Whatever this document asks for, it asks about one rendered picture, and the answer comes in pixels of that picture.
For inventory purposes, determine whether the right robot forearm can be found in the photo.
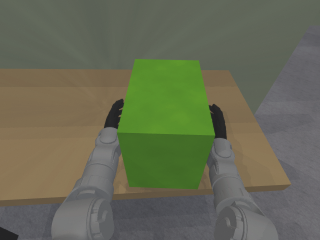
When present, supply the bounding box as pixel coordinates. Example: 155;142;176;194
206;138;266;217

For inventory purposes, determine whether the right robot upper arm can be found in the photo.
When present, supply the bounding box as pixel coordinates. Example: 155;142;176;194
213;205;279;240

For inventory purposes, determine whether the table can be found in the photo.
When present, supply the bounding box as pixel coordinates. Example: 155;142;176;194
0;68;291;240

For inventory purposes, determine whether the left robot upper arm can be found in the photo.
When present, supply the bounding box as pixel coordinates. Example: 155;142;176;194
52;196;115;240

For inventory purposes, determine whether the left robot forearm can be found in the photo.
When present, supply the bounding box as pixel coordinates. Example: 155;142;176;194
51;127;122;236

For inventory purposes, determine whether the robot right hand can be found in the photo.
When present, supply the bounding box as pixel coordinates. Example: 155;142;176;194
209;104;227;140

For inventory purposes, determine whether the carton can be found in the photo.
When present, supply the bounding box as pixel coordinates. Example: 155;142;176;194
117;59;216;190

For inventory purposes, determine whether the robot left hand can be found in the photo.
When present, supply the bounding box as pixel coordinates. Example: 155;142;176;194
104;99;124;129

